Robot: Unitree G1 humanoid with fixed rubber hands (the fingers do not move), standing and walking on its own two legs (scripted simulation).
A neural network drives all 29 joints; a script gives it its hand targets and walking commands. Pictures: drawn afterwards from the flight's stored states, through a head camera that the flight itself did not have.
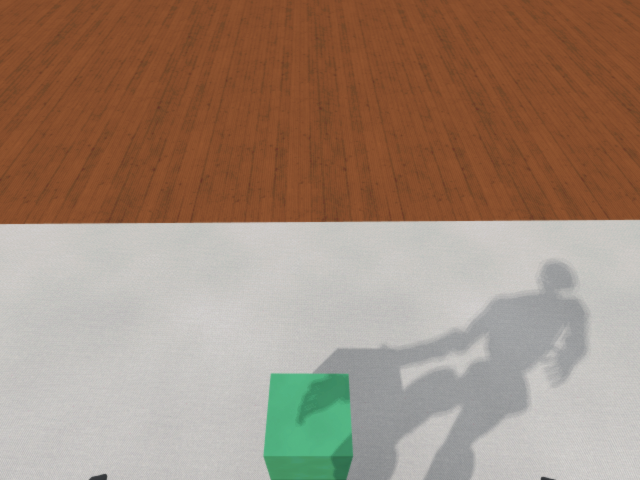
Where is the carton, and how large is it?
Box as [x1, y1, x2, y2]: [263, 373, 352, 479]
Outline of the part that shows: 271,373 263,455 270,478 345,479 352,457 348,374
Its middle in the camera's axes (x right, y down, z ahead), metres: -0.04 +0.52 +1.06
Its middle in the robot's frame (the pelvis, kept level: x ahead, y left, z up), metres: +0.40 +0.03 -0.66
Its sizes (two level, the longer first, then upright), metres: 0.210 0.200 0.250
